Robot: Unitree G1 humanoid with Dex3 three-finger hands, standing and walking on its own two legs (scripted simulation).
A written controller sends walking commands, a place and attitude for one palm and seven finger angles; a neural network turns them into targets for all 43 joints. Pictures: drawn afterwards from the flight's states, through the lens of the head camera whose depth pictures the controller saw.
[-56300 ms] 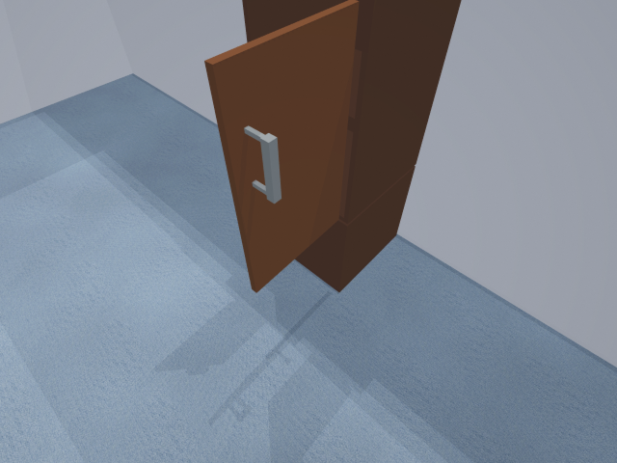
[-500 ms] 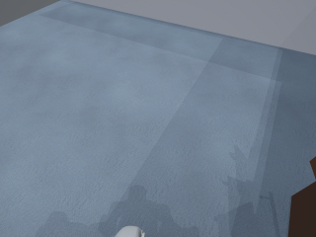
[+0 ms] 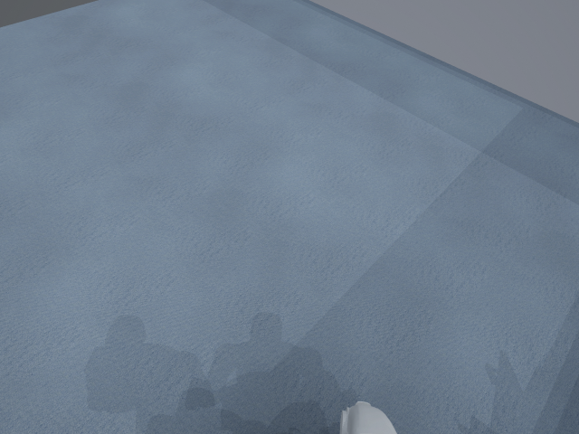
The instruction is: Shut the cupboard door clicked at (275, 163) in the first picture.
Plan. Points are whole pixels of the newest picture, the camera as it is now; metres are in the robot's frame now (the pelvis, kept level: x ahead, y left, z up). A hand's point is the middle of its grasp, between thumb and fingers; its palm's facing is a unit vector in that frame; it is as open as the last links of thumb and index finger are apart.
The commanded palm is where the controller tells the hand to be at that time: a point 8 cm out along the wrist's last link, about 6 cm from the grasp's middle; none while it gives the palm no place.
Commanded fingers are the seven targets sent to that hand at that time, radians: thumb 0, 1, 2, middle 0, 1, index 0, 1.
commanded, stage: walk to a spot facing it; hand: left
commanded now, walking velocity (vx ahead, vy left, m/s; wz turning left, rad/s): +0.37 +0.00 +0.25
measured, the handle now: out of the picture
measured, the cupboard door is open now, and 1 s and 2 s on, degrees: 17 17 17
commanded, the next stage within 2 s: turn to face it in 0.44 s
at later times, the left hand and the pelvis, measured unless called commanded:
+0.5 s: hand (202, 366) +0.24 +0.16 -0.17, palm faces +0.23 -0.95 -0.22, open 7.2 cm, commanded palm none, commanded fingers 0.00 0.90 0.90 -0.20 -0.30 -0.20 -0.30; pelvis +0.23 -0.04 +0.00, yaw +13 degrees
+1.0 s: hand (185, 314) +0.33 +0.21 -0.17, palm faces +0.18 -0.97 -0.18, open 7.4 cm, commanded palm none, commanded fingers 0.00 0.90 0.90 -0.20 -0.30 -0.20 -0.30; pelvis +0.33 +0.03 +0.00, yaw +5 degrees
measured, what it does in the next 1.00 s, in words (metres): walks ahead: right foot, then left foot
